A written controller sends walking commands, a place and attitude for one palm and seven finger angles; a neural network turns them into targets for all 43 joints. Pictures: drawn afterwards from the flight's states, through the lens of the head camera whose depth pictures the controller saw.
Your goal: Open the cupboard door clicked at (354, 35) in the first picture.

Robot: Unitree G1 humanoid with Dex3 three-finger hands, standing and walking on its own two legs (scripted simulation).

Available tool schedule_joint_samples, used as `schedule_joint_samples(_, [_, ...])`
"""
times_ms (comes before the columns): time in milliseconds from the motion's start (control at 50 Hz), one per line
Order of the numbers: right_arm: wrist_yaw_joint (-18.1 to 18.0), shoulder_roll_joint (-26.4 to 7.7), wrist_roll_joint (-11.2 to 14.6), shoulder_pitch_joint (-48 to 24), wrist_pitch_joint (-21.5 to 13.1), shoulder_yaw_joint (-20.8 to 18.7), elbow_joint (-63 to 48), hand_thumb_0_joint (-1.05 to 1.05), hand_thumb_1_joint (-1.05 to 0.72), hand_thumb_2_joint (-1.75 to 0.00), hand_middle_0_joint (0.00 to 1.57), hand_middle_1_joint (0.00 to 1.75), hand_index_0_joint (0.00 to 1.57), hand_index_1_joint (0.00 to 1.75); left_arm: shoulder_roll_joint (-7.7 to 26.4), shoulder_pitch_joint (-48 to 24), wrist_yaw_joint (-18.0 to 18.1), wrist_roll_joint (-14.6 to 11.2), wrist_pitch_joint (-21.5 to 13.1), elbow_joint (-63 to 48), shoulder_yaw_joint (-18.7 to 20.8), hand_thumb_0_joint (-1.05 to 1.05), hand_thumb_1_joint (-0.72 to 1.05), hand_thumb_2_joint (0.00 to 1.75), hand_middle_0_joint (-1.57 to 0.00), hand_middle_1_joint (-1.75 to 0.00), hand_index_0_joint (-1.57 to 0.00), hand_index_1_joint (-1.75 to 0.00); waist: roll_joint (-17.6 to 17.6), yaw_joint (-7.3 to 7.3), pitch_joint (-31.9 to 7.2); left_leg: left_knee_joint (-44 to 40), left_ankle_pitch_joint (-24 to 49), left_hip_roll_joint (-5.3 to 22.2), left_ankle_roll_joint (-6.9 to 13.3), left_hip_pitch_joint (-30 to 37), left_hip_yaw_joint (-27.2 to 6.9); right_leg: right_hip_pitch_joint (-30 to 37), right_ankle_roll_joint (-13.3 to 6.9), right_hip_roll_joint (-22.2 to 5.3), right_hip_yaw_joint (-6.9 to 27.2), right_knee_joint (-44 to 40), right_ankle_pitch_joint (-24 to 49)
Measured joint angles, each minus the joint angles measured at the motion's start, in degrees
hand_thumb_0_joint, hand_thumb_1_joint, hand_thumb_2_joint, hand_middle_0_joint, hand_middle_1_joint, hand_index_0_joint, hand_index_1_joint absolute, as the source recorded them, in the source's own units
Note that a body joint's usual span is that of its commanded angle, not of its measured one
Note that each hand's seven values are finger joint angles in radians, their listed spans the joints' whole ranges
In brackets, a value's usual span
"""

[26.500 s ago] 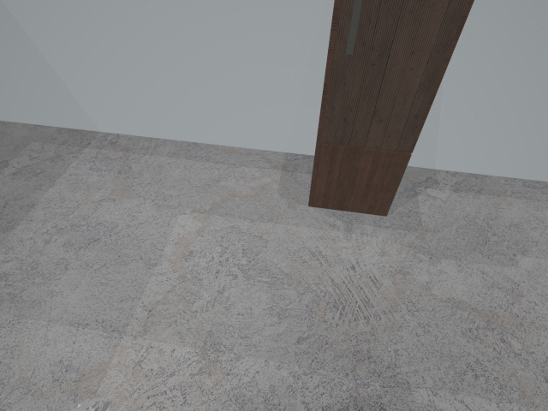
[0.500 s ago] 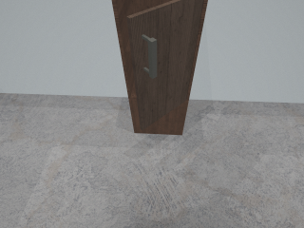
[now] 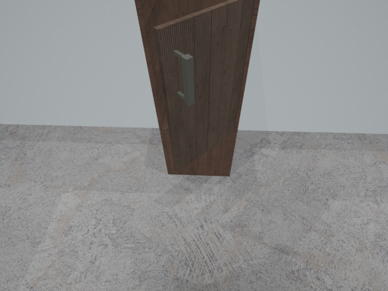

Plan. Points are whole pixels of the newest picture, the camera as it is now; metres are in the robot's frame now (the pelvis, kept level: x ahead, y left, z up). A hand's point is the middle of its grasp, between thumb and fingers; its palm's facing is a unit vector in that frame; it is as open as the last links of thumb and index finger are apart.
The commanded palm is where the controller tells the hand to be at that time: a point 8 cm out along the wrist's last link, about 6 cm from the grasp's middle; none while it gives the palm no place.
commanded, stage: walk to a spot facing it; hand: left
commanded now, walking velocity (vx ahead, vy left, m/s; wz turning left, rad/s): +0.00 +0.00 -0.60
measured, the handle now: (183, 78) +0.63 +0.06 +0.10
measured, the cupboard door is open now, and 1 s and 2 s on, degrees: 44 44 44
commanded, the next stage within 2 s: none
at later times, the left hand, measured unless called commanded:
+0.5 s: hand out of the picture +0.09 +0.18 -0.18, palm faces -0.18 -0.95 -0.24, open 7.4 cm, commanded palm none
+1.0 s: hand (142, 287) +0.16 +0.14 -0.18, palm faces -0.43 -0.87 -0.23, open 7.4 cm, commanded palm none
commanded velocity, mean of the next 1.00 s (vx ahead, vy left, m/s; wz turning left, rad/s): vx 0.00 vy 0.00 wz -0.60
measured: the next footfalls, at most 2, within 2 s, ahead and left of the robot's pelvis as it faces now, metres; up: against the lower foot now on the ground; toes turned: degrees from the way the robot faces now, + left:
left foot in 0.86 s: +0.08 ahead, +0.11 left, +0.00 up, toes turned -26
right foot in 1.14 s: -0.06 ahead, -0.15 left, +0.00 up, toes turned -39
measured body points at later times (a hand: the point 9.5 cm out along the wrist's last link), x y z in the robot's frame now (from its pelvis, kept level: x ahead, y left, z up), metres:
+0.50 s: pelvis -0.02 +0.00 -0.02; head +0.03 -0.03 +0.43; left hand +0.10 +0.23 -0.16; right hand -0.07 -0.24 -0.18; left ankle -0.01 +0.14 -0.75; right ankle -0.06 -0.10 -0.73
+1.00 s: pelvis -0.03 +0.00 -0.01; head +0.03 -0.01 +0.43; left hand +0.19 +0.19 -0.16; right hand -0.05 -0.27 -0.14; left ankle +0.04 +0.13 -0.75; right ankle -0.09 -0.10 -0.68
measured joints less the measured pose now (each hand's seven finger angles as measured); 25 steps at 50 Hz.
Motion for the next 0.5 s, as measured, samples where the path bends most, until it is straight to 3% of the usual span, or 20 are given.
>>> schedule_joint_samples(120, [-1.1, 1.8, -0.1, 0.8, 0.9, -0.6, -2.0, 0.0, -0.91, -0.89, 0.2, 0.3, 0.21, 0.3, -1.6, 1.7, 0.5, 0.1, 1.9, -1.7, 0.8, 0.01, 0.91, 0.9, -0.2, -0.3, -0.2, -0.3, 0.1, 0.55, 0.1, 4.9, -2.9, 1.4, -0.3, -2.2, 2.4, -2.9, -0.2, 1.1, 2.5, 4.0, -1.4])
schedule_joint_samples(300, [-1.5, 5.7, -0.1, 4.7, 1.9, -1.8, -5.2, 0.0, -0.91, -0.89, 0.2, 0.3, 0.21, 0.3, -4.4, 4.1, -0.4, 0.4, 4.5, -5.1, 2.2, 0.01, 0.91, 0.9, -0.2, -0.3, -0.2, -0.3, -1.8, -0.08, 1.5, 12.8, -7.2, 2.6, 0.5, -6.1, 6.2, -8.8, 0.4, 1.7, 6.3, 12.3, -4.1])
schedule_joint_samples(400, [-1.7, 6.8, -0.9, 7.2, 0.8, -1.9, -6.2, 0.0, -0.91, -0.89, 0.21, 0.3, 0.21, 0.3, -4.7, 2.9, -1.4, 0.4, 5.6, -7.1, 3.3, 0.01, 0.91, 0.9, -0.2, -0.3, -0.2, -0.3, -2.1, 0.0, 3.1, 12.4, -6.8, 3.2, 1.1, -6.2, 9.2, -17.3, 2.0, 0.4, 5.2, 33.9, -15.3])
schedule_joint_samples(440, [-1.6, 6.7, -1.1, 7.9, 0.9, -2.0, -6.1, 0.0, -0.91, -0.89, 0.21, 0.3, 0.21, 0.3, -4.9, 2.4, -1.7, 0.4, 5.5, -8.0, 3.6, 0.01, 0.91, 0.9, -0.2, -0.3, -0.2, -0.3, -1.4, 0.06, 3.6, 12.3, -6.6, 4.1, 0.6, -6.0, 9.9, -17.5, 2.3, -0.6, 3.9, 34.4, -16.2])
schedule_joint_samples(500, [-1.4, 6.1, -1.1, 8.4, 1.3, -2.4, -6.1, 0.01, -0.91, -0.89, 0.21, 0.3, 0.21, 0.3, -5.0, 2.3, -2.0, 0.5, 4.8, -9.6, 3.6, 0.01, 0.91, 0.9, -0.2, -0.3, -0.2, -0.3, 0.3, 0.14, 3.8, 14.7, -7.8, 6.1, -0.7, -6.7, 10.8, -14.4, 2.2, -1.6, 2.0, 25.6, -12.0])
